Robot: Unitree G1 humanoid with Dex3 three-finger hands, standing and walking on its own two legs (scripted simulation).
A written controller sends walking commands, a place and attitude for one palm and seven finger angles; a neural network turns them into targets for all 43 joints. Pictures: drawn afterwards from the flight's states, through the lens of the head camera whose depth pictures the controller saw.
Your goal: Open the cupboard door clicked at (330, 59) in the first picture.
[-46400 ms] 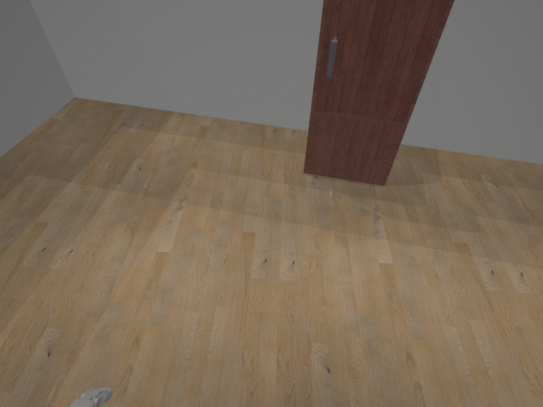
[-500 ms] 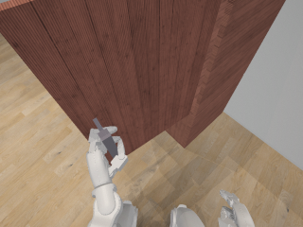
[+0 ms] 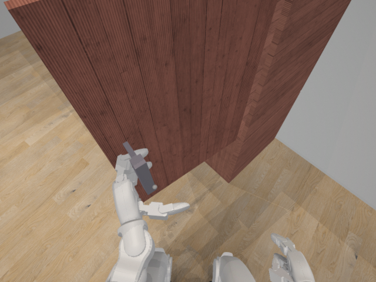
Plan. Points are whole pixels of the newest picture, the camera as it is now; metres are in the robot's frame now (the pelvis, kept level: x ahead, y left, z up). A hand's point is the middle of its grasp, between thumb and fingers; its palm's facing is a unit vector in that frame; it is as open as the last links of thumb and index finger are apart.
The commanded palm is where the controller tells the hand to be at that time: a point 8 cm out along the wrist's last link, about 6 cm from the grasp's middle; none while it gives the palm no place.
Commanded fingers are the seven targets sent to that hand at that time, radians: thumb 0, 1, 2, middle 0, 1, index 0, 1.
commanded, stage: open thumb and fingers to let go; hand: left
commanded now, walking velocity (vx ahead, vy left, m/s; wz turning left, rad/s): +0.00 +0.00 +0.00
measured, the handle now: (139, 168) +0.34 +0.12 +0.02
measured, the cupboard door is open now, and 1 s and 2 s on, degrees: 83 86 85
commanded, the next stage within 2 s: slide the hand sideways off the handle in 0.22 s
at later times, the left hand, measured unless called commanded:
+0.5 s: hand (150, 206) +0.27 +0.09 +0.01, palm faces -0.16 -0.98 -0.12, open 15.9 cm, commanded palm +0.25 +0.13 +0.02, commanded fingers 0.00 -0.50 0.30 -0.15 -0.30 -0.15 -0.30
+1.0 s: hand (132, 224) +0.23 +0.12 +0.02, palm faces -0.09 -1.00 -0.01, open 16.2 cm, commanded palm +0.21 +0.18 +0.02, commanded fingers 0.00 -0.50 0.30 -0.15 -0.30 -0.15 -0.30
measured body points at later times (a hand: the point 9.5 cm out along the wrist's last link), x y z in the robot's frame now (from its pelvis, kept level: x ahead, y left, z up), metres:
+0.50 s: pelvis +0.00 +0.03 +0.00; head +0.09 +0.02 +0.44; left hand +0.27 +0.14 +0.02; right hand +0.17 -0.20 -0.11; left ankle +0.03 +0.13 -0.63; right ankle +0.02 -0.07 -0.63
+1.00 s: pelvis +0.00 +0.03 -0.01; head +0.09 +0.02 +0.43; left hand +0.23 +0.17 +0.03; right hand +0.19 -0.19 -0.11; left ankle +0.02 +0.13 -0.63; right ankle +0.02 -0.07 -0.63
